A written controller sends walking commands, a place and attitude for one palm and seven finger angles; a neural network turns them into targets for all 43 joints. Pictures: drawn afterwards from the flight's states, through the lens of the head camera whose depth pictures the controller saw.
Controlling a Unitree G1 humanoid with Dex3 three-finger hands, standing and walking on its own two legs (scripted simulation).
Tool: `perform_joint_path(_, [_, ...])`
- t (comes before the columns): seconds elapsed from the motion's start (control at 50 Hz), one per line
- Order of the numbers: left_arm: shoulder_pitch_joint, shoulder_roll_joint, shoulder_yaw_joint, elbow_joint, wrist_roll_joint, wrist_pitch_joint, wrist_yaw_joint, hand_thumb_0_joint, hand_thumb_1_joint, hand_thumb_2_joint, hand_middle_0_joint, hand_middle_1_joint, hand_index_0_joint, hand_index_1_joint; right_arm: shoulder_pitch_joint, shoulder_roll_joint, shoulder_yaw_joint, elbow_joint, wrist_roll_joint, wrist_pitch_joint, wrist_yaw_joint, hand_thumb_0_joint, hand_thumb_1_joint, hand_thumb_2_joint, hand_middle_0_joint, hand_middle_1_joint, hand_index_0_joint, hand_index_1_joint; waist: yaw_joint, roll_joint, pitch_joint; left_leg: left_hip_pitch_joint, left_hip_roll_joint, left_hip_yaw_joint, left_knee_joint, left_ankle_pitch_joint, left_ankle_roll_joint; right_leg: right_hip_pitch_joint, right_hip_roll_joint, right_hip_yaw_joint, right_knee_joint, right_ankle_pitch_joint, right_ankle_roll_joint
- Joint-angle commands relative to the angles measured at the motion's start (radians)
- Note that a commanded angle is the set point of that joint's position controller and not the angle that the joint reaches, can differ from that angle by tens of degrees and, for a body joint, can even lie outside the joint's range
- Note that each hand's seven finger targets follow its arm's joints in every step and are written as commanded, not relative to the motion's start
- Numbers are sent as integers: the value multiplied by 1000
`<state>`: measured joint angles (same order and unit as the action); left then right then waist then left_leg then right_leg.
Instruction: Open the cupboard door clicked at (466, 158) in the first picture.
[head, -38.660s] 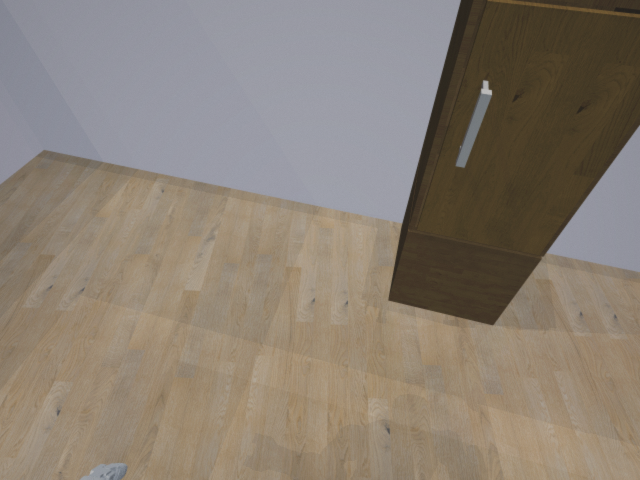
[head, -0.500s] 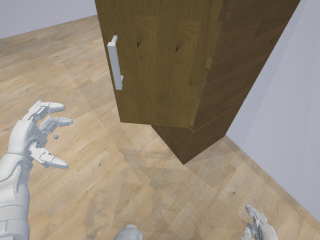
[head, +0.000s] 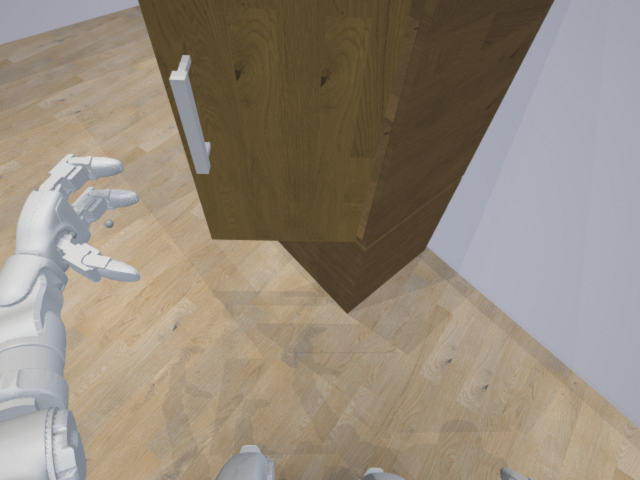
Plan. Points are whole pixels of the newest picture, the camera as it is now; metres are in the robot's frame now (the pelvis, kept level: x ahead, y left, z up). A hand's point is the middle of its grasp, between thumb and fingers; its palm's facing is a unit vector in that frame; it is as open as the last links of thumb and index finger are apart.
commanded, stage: move the hooked fingers beside the handle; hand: left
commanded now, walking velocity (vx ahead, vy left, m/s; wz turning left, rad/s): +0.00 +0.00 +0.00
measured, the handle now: (194, 119) +0.60 +0.20 +0.07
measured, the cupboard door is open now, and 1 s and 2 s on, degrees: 50 50 50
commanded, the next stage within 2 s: slide the fingers in behind the handle in 1.68 s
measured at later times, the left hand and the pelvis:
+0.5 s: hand (131, 178) +0.47 +0.25 +0.08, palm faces +0.01 -1.00 +0.00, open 14.0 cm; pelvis -0.01 +0.00 -0.01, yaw -1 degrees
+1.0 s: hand (152, 135) +0.56 +0.25 +0.08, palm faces +0.02 -1.00 -0.01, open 14.0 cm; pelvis +0.00 +0.01 -0.03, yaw -3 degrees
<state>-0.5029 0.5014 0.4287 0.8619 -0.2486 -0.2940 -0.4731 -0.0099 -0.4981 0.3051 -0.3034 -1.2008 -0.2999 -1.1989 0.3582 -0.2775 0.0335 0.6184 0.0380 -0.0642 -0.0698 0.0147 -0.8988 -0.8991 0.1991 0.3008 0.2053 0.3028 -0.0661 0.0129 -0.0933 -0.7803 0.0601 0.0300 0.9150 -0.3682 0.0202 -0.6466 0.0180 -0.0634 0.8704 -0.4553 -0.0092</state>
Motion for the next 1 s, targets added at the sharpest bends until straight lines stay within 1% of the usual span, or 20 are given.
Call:
perform_joint_path(0.0, [-427,288,46,-155,-4,-82,8,0,-500,300,-300,-1200,-300,-1200,54,-173,-70,-91,-2,-18,-9,0,-900,-900,200,300,200,300,-7,128,-337,388,-29,-73,-99,265,9,-46,35,20,-100,277,-15])
perform_joint_path(0.04, [-470,317,61,-133,3,-92,19,0,-500,300,-300,-1200,-300,-1200,63,-178,-71,-87,-3,-10,-8,0,-900,-900,200,300,200,300,-12,102,-359,382,-25,-74,-91,261,10,-47,37,21,-95,274,-14])
perform_joint_path(0.06, [-487,291,37,-111,6,-92,21,0,-500,300,-300,-1200,-300,-1200,62,-173,-68,-86,-3,-6,-7,0,-900,-900,200,300,200,300,-20,126,-346,382,-27,-72,-90,254,10,-62,37,22,-96,268,-13])
perform_joint_path(0.12, [-513,367,96,-59,15,-105,27,0,-500,300,-300,-1200,-300,-1200,80,-182,-67,-81,-8,10,-6,0,-900,-900,200,300,200,300,-10,95,-371,344,-29,-65,-71,271,15,-29,39,29,-82,297,-14])
perform_joint_path(0.18, [-569,341,51,-31,36,-113,25,0,-500,300,-300,-1200,-300,-1200,81,-175,-66,-80,-7,24,-1,0,-900,-900,200,300,200,300,-26,147,-369,357,-25,-67,-65,266,10,-72,38,27,-77,284,-11])
perform_joint_path(0.22, [-595,363,67,16,35,-118,27,0,-500,300,-300,-1200,-300,-1200,95,-182,-64,-74,-9,33,-2,0,-900,-900,200,300,200,300,-37,89,-357,329,-22,-72,-58,253,16,-75,44,27,-76,274,-12])
perform_joint_path(0.3, [-671,384,55,61,56,-114,27,0,-500,300,-300,-1200,-300,-1200,109,-186,-64,-64,-10,48,-3,0,-900,-900,200,300,200,300,-56,114,-362,309,-20,-70,-45,235,17,-101,40,33,-72,263,-6])
perform_joint_path(0.34, [-705,429,84,53,62,-125,29,0,-500,300,-300,-1200,-300,-1200,124,-192,-65,-57,-15,55,-4,0,-900,-900,200,300,200,300,-49,137,-418,330,-19,-76,-31,267,15,-99,41,35,-58,280,-9])
perform_joint_path(0.36, [-708,400,57,68,65,-123,29,0,-500,300,-300,-1200,-300,-1200,122,-186,-63,-58,-13,56,-2,0,-900,-900,200,300,200,300,-58,154,-413,335,-20,-73,-28,265,15,-111,42,35,-61,276,-8])
perform_joint_path(0.44, [-767,443,65,147,76,-106,32,0,-500,300,-300,-1200,-300,-1200,140,-196,-58,-43,-13,71,-6,0,-900,-900,200,300,200,300,-87,88,-369,252,-16,-71,-16,213,24,-120,44,43,-66,249,0])
perform_joint_path(0.48, [-815,472,65,162,97,-96,41,0,-500,300,-300,-1200,-300,-1200,153,-200,-55,-42,-15,74,-8,0,-900,-900,200,300,200,300,-94,124,-366,237,-17,-76,-14,186,23,-145,41,42,-63,213,-1])
perform_joint_path(0.54, [-874,495,67,146,111,-111,53,0,-500,300,-300,-1200,-300,-1200,172,-200,-53,-37,-21,76,-9,0,-900,-900,200,300,200,300,-99,179,-433,285,-11,-86,4,227,19,-172,44,40,-48,223,-5])
perform_joint_path(0.58, [-898,504,62,199,118,-101,56,0,-500,300,-300,-1200,-300,-1200,185,-204,-50,-27,-21,80,-8,0,-900,-900,200,300,200,300,-119,159,-400,262,-6,-92,12,212,20,-199,47,38,-51,206,-3])
perform_joint_path(0.64, [-946,541,67,226,132,-86,59,0,-500,300,-300,-1200,-300,-1200,201,-209,-44,-27,-23,85,-10,0,-900,-900,200,300,200,300,-132,169,-425,235,-6,-87,28,218,24,-196,48,44,-45,216,1])
perform_joint_path(0.74, [-972,588,88,232,159,-71,70,0,-500,300,-300,-1200,-300,-1200,241,-214,-41,-26,-35,98,-4,0,-900,-900,200,300,200,300,-130,229,-492,295,3,-103,44,305,17,-229,53,29,-26,253,-4])
perform_joint_path(0.8, [-991,597,88,264,169,-49,75,0,-500,300,-300,-1200,-300,-1200,257,-214,-38,-26,-36,110,0,0,-900,-900,200,300,200,300,-150,202,-470,265,5,-98,53,311,21,-229,57,26,-31,268,2])
perform_joint_path(0.86, [-1032,636,96,273,187,-42,82,0,-500,300,-300,-1200,-300,-1200,272,-216,-31,-23,-41,118,0,0,-900,-900,200,300,200,300,-158,221,-469,257,7,-100,64,334,22,-238,59,25,-26,283,2])
perform_joint_path(0.92, [-1009,627,100,244,190,-48,85,0,-500,300,-300,-1200,-300,-1200,289,-215,-33,-26,-49,124,6,0,-900,-900,200,300,200,300,-148,260,-507,313,8,-109,63,392,16,-247,62,14,-14,306,-4])
perform_joint_path(0.94, [-967,662,140,232,188,-51,84,0,-500,300,-300,-1200,-300,-1200,293,-219,-39,-30,-50,128,8,0,-900,-900,200,300,200,300,-130,258,-549,330,10,-106,67,419,14,-231,63,14,-12,328,-3])
perform_joint_path(0.98, [-939,644,133,224,184,-47,77,0,-500,300,-300,-1200,-300,-1200,295,-215,-41,-34,-50,136,14,0,-900,-900,200,300,200,300,-130,240,-547,320,8,-100,66,441,16,-208,66,13,-12,360,0])
